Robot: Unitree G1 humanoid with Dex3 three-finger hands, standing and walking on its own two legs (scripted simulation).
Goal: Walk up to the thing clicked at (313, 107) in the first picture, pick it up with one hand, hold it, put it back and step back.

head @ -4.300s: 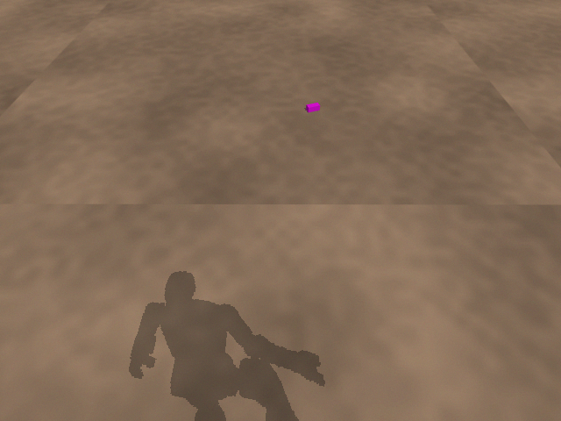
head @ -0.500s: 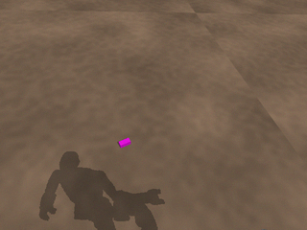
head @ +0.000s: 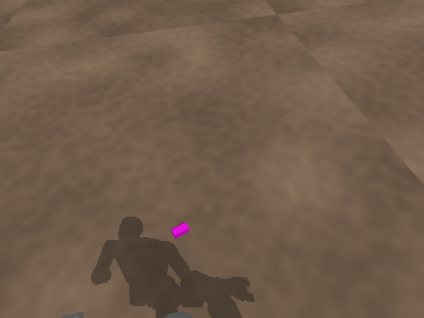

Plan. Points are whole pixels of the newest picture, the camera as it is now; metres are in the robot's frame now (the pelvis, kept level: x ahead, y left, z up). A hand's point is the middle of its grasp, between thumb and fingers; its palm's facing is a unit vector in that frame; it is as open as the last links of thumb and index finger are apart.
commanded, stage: walk up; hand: left
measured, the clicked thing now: (180, 230) +0.64 +0.25 -0.75
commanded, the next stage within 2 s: none
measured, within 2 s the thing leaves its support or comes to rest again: neither
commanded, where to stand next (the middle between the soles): +0.27 +0.04 m, yaw -1 degrees
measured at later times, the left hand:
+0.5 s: hand (84, 289) +0.21 +0.32 -0.15, palm faces -0.09 -0.93 -0.35, open 7.4 cm
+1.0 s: hand (105, 249) +0.31 +0.31 -0.16, palm faces -0.03 -0.93 -0.36, open 7.4 cm
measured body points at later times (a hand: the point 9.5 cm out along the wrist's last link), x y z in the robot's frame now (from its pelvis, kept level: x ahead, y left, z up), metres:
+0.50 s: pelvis +0.15 +0.05 +0.00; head +0.17 +0.07 +0.45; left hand +0.22 +0.37 -0.12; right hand +0.19 -0.28 -0.09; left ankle +0.18 +0.16 -0.73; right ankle +0.23 -0.10 -0.68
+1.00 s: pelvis +0.22 +0.05 -0.01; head +0.23 +0.05 +0.44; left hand +0.31 +0.36 -0.13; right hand +0.26 -0.28 -0.13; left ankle +0.25 +0.16 -0.73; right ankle +0.27 -0.09 -0.72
